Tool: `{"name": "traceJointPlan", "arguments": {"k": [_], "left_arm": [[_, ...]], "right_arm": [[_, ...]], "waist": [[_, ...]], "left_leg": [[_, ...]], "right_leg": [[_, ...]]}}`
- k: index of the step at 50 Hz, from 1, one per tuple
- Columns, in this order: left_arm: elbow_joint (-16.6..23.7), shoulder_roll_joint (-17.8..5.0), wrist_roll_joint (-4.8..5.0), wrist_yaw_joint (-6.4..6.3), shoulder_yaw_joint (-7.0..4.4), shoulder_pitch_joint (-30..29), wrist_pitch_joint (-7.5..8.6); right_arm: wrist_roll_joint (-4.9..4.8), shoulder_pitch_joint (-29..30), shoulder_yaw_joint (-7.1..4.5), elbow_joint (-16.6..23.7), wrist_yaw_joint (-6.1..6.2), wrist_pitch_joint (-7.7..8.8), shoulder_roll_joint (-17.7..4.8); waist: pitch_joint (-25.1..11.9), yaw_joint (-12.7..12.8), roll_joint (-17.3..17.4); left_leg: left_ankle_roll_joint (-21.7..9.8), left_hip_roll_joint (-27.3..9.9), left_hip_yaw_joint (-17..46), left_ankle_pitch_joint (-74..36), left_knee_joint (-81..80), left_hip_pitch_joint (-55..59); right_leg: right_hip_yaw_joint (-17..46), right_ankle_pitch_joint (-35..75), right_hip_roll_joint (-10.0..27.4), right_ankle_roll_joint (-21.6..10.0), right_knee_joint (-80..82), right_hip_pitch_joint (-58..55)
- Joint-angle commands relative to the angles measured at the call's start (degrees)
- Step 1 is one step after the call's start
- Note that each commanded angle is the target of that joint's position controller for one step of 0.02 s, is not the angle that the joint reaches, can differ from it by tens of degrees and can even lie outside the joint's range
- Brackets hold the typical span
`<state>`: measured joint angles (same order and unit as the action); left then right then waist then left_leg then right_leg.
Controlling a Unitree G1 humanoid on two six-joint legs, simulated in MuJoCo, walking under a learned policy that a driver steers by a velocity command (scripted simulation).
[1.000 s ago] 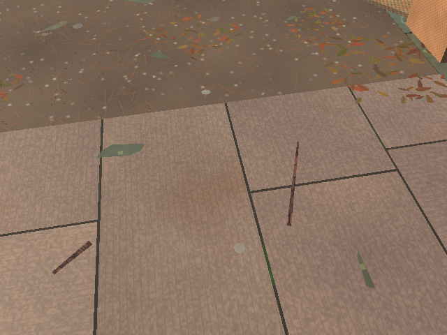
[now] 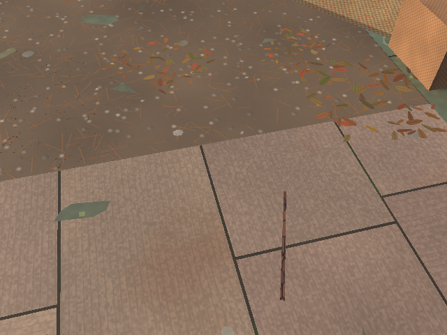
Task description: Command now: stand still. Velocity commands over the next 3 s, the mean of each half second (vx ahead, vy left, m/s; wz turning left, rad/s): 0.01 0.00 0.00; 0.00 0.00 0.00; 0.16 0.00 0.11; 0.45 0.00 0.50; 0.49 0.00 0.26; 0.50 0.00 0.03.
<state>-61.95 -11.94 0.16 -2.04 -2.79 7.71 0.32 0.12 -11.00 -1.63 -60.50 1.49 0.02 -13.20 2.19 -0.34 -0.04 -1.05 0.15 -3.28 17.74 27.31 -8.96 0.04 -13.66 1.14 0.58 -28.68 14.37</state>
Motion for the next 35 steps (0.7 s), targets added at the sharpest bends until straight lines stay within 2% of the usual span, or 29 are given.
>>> {"name": "traceJointPlan", "arguments": {"k": [1, 14, 35], "left_arm": [[1.34, -6.62, -0.02, -0.25, -1.08, 0.33, 0.10], [-0.49, -5.97, -0.16, -0.50, -0.83, 0.25, -0.72], [-2.57, -4.87, -0.13, -0.85, 0.06, 4.17, -0.53]], "right_arm": [[0.03, -2.40, -0.76, 0.82, 0.24, 0.22, -5.09], [0.22, -4.03, -0.30, -1.12, 0.51, 0.55, -4.26], [0.15, -8.05, 0.17, -2.07, 0.50, 0.96, -2.59]], "waist": [[-3.62, -0.03, 0.19], [-0.70, 0.28, -0.07], [0.73, 0.33, 0.28]], "left_leg": [[-0.88, -2.62, 2.15, -15.46, -3.69, -1.79], [-0.75, -2.86, 2.57, -8.84, -5.97, -3.74], [-1.28, -2.83, 3.10, -4.77, -8.04, -4.95]], "right_leg": [[1.86, 18.60, 2.19, -2.79, 2.21, -5.37], [1.32, 11.85, 1.40, -1.90, 4.13, -4.93], [1.20, 7.88, 1.24, -1.28, 5.26, -3.31]]}}
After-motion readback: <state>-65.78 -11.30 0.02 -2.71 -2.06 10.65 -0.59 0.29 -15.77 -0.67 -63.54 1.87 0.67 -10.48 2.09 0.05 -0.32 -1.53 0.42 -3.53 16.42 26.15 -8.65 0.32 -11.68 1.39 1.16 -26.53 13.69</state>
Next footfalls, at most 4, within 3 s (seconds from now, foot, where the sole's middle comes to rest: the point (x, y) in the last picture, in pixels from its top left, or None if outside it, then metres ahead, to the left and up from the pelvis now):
1.48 right None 0.12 -0.15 -0.77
1.98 left None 0.42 0.15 -0.77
2.50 right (204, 246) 0.79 0.10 -0.77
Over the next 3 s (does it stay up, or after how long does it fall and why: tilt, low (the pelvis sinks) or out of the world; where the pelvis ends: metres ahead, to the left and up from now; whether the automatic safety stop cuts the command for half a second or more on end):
stays up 0.82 0.24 0.00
